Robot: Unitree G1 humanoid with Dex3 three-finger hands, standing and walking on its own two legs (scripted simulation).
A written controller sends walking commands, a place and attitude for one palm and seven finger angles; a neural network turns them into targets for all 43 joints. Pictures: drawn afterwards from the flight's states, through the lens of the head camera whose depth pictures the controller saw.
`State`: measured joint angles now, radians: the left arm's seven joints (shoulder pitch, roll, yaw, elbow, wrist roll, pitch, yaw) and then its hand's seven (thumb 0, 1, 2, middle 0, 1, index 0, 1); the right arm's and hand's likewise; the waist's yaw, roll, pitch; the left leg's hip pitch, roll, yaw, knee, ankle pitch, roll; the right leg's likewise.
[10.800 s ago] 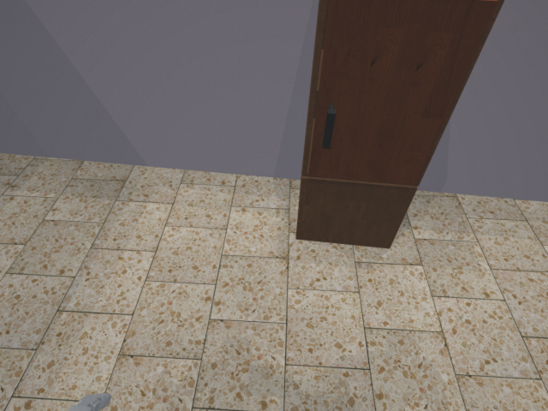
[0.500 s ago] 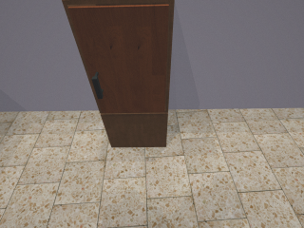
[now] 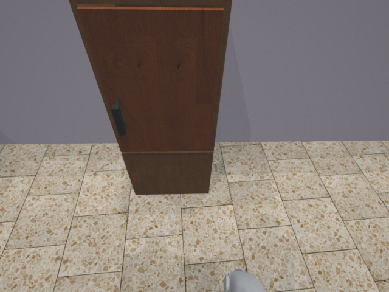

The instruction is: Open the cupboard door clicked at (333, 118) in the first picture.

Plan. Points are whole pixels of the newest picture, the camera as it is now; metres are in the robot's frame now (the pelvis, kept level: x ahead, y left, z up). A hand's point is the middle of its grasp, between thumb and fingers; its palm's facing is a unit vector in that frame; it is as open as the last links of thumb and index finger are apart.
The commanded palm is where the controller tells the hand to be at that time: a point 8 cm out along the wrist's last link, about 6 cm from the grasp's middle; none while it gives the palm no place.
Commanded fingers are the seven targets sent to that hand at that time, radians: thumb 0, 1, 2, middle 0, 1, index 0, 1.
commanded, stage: shuffle to correct the standing spot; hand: left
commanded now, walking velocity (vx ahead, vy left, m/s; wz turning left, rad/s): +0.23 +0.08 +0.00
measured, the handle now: (120, 116) +0.70 +0.30 -0.11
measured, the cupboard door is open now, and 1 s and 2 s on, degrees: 0 0 0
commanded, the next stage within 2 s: come to a stop and stand still in 0.64 s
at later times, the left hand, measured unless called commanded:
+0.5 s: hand (122, 286) +0.17 +0.18 -0.16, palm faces +0.09 -0.97 -0.23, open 7.1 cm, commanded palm none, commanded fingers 0.00 0.90 0.90 -0.20 -0.30 -0.20 -0.30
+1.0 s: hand (123, 274) +0.20 +0.19 -0.18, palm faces +0.05 -0.97 -0.23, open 7.3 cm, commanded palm none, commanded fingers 0.00 0.90 0.90 -0.20 -0.30 -0.20 -0.30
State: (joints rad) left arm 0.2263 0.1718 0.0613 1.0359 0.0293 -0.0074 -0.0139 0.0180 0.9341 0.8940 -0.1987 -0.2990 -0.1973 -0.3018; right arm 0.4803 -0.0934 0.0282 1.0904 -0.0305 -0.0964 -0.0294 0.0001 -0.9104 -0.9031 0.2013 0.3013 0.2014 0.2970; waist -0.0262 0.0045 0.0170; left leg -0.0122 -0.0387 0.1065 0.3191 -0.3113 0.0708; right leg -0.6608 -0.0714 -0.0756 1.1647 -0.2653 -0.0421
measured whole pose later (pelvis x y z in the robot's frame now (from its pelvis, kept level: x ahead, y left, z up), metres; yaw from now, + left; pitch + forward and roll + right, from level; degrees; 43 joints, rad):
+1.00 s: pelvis +0.20 +0.01 -0.01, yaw +1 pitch -1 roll +3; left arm 0.30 0.13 0.01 1.08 0.02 -0.02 0.03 0.02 0.95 0.89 -0.20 -0.30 -0.20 -0.30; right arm 0.27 -0.16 -0.01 1.06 -0.01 0.00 -0.03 0.01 -0.94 -0.90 0.20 0.30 0.20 0.30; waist 0.01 0.01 0.03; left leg -0.20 0.00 0.13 0.49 -0.26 0.00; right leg -0.28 -0.02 -0.08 0.59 -0.30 -0.06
